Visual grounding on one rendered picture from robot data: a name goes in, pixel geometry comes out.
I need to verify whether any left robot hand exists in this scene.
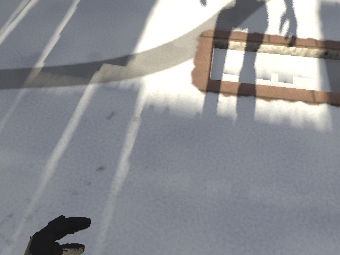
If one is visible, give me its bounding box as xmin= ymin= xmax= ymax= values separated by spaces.
xmin=24 ymin=215 xmax=91 ymax=255

